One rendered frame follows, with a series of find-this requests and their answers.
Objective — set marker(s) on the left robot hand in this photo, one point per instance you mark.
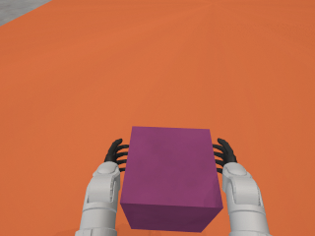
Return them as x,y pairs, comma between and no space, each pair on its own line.
113,154

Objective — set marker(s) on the robot right forearm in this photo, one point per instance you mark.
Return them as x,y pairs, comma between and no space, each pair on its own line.
245,207

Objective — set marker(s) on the robot left forearm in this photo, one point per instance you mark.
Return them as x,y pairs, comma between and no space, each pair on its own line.
101,202

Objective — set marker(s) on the right robot hand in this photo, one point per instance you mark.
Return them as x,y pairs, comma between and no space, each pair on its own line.
227,154

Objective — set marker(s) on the carton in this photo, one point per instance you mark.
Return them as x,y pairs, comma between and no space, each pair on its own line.
171,181

